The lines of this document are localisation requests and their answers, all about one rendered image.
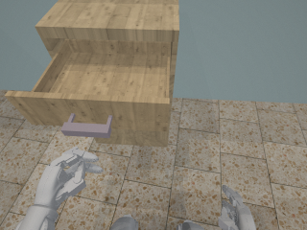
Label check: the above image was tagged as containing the drawer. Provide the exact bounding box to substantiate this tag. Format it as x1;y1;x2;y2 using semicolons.
5;38;171;132

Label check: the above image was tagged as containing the handle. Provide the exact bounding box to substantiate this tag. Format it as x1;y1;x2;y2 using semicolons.
60;113;113;138

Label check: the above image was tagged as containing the left robot shin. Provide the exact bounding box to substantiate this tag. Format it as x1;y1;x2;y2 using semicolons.
123;214;132;218

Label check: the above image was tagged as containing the left robot thigh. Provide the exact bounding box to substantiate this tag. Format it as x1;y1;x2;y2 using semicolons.
109;217;139;230

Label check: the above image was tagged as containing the robot left forearm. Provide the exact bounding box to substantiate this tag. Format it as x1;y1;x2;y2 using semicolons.
14;204;59;230

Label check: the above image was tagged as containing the cabinet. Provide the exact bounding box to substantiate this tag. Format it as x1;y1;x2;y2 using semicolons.
35;0;179;148

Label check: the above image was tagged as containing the left robot hand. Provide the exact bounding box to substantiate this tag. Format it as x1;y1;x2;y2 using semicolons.
34;146;104;211

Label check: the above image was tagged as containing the right robot hand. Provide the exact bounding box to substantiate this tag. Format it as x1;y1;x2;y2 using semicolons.
218;185;257;230

